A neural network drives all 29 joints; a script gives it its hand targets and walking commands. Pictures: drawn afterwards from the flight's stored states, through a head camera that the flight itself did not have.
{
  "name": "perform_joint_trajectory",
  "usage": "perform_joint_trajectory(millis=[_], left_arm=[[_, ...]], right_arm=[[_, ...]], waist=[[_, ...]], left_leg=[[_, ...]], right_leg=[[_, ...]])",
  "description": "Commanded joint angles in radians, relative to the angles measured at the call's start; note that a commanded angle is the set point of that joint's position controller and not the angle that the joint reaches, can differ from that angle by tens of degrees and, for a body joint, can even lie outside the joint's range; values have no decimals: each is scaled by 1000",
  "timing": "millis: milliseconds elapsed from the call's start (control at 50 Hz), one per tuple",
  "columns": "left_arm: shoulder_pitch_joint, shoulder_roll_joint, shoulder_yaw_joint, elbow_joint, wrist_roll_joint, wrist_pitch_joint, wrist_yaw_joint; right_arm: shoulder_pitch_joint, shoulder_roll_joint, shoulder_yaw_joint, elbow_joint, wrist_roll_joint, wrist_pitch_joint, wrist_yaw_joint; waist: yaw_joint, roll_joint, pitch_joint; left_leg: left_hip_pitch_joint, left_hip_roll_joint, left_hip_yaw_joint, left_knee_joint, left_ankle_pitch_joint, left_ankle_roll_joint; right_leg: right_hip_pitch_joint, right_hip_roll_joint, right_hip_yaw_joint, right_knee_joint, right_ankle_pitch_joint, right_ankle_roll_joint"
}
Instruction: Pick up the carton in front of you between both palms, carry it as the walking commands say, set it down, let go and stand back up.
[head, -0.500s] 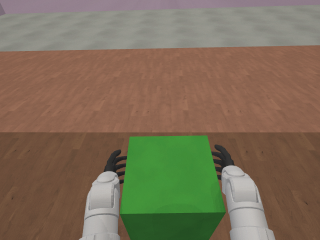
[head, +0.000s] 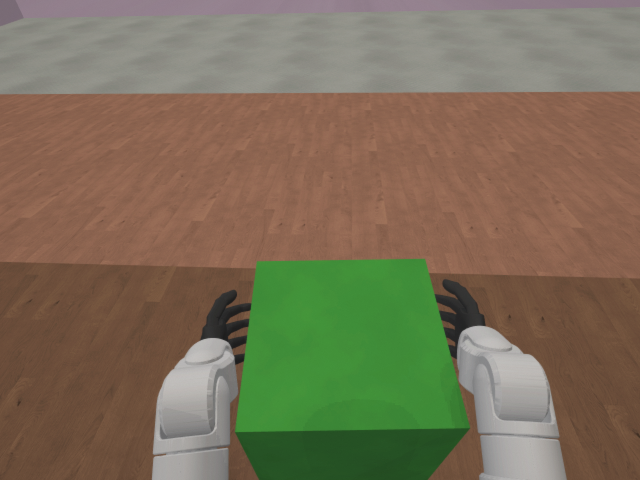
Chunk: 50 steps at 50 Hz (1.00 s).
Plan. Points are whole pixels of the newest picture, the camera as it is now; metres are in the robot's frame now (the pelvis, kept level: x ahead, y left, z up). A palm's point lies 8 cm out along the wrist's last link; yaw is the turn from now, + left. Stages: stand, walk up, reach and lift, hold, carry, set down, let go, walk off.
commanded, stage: carry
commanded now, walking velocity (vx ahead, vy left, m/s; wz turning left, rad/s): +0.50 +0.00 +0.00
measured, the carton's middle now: (341, 380) +0.27 +0.00 +0.01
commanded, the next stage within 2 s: none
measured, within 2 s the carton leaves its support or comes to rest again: neither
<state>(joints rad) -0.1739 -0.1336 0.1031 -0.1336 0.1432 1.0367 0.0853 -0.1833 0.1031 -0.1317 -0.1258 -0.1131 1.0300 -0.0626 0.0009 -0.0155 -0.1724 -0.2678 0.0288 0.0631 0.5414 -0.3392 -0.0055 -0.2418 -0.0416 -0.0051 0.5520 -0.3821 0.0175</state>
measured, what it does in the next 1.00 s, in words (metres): walks ahead: right foot, then left foot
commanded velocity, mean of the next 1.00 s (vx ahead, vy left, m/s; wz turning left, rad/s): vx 0.50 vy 0.00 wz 0.00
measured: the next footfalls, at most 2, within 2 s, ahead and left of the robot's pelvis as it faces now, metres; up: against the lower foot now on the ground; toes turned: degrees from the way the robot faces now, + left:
right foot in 0.20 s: +0.15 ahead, -0.10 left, +0.00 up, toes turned -10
left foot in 0.56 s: +0.49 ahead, +0.10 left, +0.00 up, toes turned +10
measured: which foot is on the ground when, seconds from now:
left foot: down 0.00-0.20, up 0.22-0.54, down 0.56-1.00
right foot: down 0.00-0.04, up 0.06-0.18, down 0.20-0.58, up 0.60-1.00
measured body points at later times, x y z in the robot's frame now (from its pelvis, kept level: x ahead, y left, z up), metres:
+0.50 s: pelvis +0.26 +0.00 +0.01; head +0.27 -0.01 +0.46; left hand +0.54 +0.16 +0.09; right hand +0.56 -0.14 +0.09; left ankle +0.38 +0.11 -0.70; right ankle +0.11 -0.09 -0.73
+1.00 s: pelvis +0.60 +0.02 +0.01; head +0.60 +0.03 +0.46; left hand +0.87 +0.16 +0.09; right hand +0.87 -0.14 +0.09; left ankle +0.45 +0.09 -0.73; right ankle +0.74 -0.11 -0.70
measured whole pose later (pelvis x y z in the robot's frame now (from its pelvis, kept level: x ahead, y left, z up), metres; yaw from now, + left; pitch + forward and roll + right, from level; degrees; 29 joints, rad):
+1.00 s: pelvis +0.60 +0.02 +0.01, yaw -2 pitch +4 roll -1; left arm -0.09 -0.13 0.08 -0.44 0.11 1.19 0.10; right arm -0.12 0.13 -0.08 -0.40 -0.09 1.17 -0.08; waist 0.00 0.00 -0.08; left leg 0.06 0.02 0.21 0.22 -0.35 0.02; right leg -0.60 -0.08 -0.19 0.58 -0.05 -0.01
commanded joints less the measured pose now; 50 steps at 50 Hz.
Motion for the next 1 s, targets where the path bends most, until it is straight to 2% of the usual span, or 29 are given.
perform_joint_trajectory(millis=[0, 20, 40, 60, 80, 100, 120, 160, 180, 200, 220, 240, 260, 280, 320, 400, 460, 500, 520, 540, 560, 580, 600, 620, 660, 700, 780, 860, 980], left_arm=[[-519, -842, -714, -183, -406, 63, -238], [-526, -848, -725, -212, -426, 85, -245], [-512, -854, -734, -218, -442, 102, -255], [-511, -866, -738, -227, -460, 111, -264], [-499, -871, -728, -234, -468, 119, -267], [-472, -877, -724, -250, -473, 127, -268], [-435, -880, -719, -265, -467, 132, -265], [-429, -884, -714, -290, -450, 140, -254], [-402, -869, -700, -288, -439, 146, -247], [-380, -851, -684, -278, -418, 151, -237], [-416, -846, -666, -283, -404, 155, -229], [-444, -844, -670, -308, -412, 168, -223], [-458, -849, -675, -312, -421, 178, -219], [-467, -852, -681, -314, -427, 186, -219], [-479, -864, -695, -311, -444, 195, -227], [-455, -871, -706, -276, -472, 197, -261], [-423, -879, -709, -259, -467, 188, -277], [-432, -879, -712, -269, -465, 180, -283], [-444, -874, -715, -277, -465, 178, -284], [-447, -867, -717, -284, -462, 177, -285], [-456, -851, -715, -284, -457, 175, -287], [-469, -867, -726, -300, -465, 181, -287], [-462, -868, -729, -287, -458, 176, -286], [-458, -896, -729, -279, -454, 166, -286], [-450, -948, -733, -276, -449, 143, -282], [-408, -977, -732, -267, -434, 125, -270], [-322, -985, -737, -248, -394, 96, -244], [-352, -946, -752, -312, -402, 98, -231], [-386, -838, -741, -357, -434, 163, -235]], right_arm=[[-470, 906, 739, -100, 385, 59, 226], [-423, 897, 727, -102, 367, 72, 219], [-381, 895, 721, -125, 356, 88, 210], [-393, 896, 726, -183, 355, 101, 202], [-414, 932, 735, -215, 366, 115, 199], [-412, 942, 741, -255, 376, 123, 198], [-402, 945, 745, -285, 384, 131, 200], [-417, 924, 756, -323, 405, 149, 207], [-422, 898, 759, -341, 419, 160, 210], [-470, 862, 762, -379, 437, 176, 218], [-527, 857, 778, -383, 456, 190, 226], [-520, 864, 776, -352, 463, 199, 232], [-503, 867, 761, -326, 465, 203, 235], [-483, 881, 752, -294, 460, 205, 234], [-438, 901, 734, -251, 435, 203, 226], [-369, 935, 710, -208, 367, 191, 203], [-351, 947, 714, -215, 345, 181, 197], [-365, 951, 723, -226, 349, 173, 200], [-364, 951, 724, -225, 352, 170, 202], [-366, 948, 723, -228, 356, 167, 206], [-363, 948, 721, -230, 356, 167, 210], [-353, 937, 711, -194, 344, 160, 215], [-353, 969, 725, -202, 367, 156, 221], [-376, 992, 735, -223, 383, 149, 225], [-413, 1036, 759, -248, 410, 134, 232], [-412, 1051, 778, -265, 429, 125, 241], [-353, 1018, 784, -272, 445, 117, 264], [-342, 957, 771, -304, 440, 122, 267], [-318, 855, 726, -318, 397, 168, 235]], waist=[[-11, 82, -139], [-25, 270, -153], [-32, 327, -107], [-39, 234, -75], [-42, 160, -86], [-40, 141, -92], [-34, 163, -110], [0, 140, -186], [19, 55, -245], [41, -211, -245], [31, -294, -192], [25, -162, -154], [26, -67, -139], [24, -11, -145], [26, -36, -126], [21, -98, -78], [22, -162, -23], [13, -175, -55], [-4, -162, -100], [-21, -118, -153], [-47, -27, -200], [-32, 254, -247], [-25, 238, -226], [-23, 192, -212], [-19, 45, -191], [-14, 81, -204], [-13, 127, -169], [-15, 151, -82], [-22, 162, 18]], left_leg=[[257, 103, -118, -168, 41, 61], [447, 236, -313, -162, 306, 130], [532, 316, -417, -185, 559, 191], [566, 341, -428, -177, 628, 221], [582, 339, -389, -179, 595, 211], [552, 323, -331, -178, 556, 179], [495, 291, -254, -174, 522, 142], [212, 178, -13, -47, 451, 61], [-6, 132, 71, 102, 372, 21], [-239, 26, 141, 386, 111, -28], [-463, -33, 52, 520, -180, -12], [-529, 40, -22, 630, -200, 19], [-547, 77, -34, 656, -169, 31], [-550, 96, -35, 606, -105, 33], [-504, 82, 8, 448, -10, 17], [-407, 21, 99, 183, 110, 1], [-249, -24, 183, 1, 227, 19], [-66, -44, 214, -33, 309, 38], [76, -73, 245, -61, 295, 43], [252, -73, 245, -65, 216, 45], [408, 76, 49, -97, 66, 51], [528, 377, -519, -284, -132, 198], [531, 417, -632, -358, -40, 250], [485, 398, -517, -337, 94, 238], [372, 335, -320, -319, 267, 175], [333, 289, -192, -334, 315, 136], [371, 257, -75, -350, 389, 138], [384, 221, 12, -352, 485, 130], [381, 201, 92, -323, 642, 118]], right_leg=[[-142, -58, -51, 130, 254, -50], [-386, -3, -140, 309, 179, -2], [-562, 30, -142, 324, -137, 2], [-626, 14, -114, 287, -254, -10], [-617, 4, -109, 215, -256, -18], [-555, 9, -125, 126, -167, -21], [-445, 26, -152, 44, -49, -18], [63, 88, -227, -174, 184, -26], [375, 16, -154, -170, 177, -46], [475, -248, 316, -318, 57, -123], [550, -380, 545, -336, 247, -251], [527, -407, 501, -298, 339, -285], [498, -379, 410, -276, 438, -269], [494, -351, 326, -288, 442, -227], [469, -279, 166, -321, 512, -158], [404, -201, -18, -330, 628, -136], [304, -176, -101, -321, 707, -110], [254, -179, -154, -216, 850, -85], [217, -157, -206, -96, 869, -62], [133, -125, -223, 66, 786, -45], [-12, -97, -211, 283, 523, -31], [-270, 42, -177, 579, 106, 9], [-388, 37, -35, 722, -76, -17], [-410, -23, 4, 771, -49, -41], [-387, -88, 14, 678, 51, -53], [-341, -88, -17, 560, 110, -41], [-401, -59, -89, 369, 162, -20], [-438, -49, -148, 175, 272, -9], [-317, -6, -232, -30, 381, -48]])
